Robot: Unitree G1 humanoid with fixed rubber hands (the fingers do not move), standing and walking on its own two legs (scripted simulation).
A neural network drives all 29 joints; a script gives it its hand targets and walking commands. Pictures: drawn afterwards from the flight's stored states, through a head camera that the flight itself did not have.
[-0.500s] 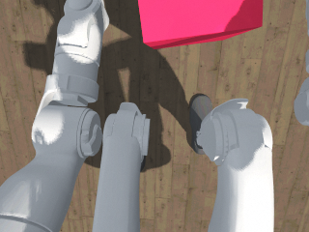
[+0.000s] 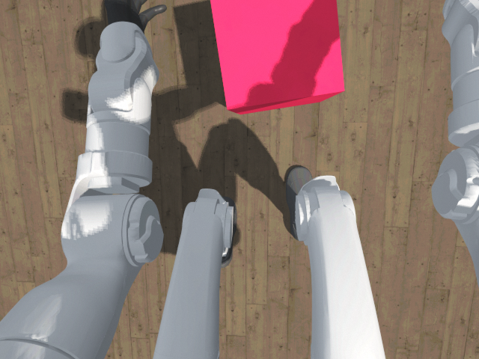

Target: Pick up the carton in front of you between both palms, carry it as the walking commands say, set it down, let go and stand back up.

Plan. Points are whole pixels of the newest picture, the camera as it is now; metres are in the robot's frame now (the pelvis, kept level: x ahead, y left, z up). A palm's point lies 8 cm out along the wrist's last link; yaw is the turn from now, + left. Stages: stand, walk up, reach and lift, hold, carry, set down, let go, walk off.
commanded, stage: set down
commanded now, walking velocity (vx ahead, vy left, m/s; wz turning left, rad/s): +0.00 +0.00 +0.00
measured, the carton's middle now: (275, 58) +0.53 -0.08 -0.40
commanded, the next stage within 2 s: let go in 0.32 s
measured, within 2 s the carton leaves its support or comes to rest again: neither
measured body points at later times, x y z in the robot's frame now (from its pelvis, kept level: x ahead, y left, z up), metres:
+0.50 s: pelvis +0.03 -0.01 +0.13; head +0.33 -0.07 +0.46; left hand +0.54 +0.12 +0.02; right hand +0.52 -0.29 +0.01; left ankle +0.07 +0.13 -0.49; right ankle +0.13 -0.10 -0.49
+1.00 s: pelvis +0.10 +0.00 +0.22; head +0.25 -0.03 +0.65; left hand +0.38 +0.19 +0.13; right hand +0.35 -0.26 +0.12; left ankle +0.07 +0.13 -0.49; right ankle +0.13 -0.10 -0.49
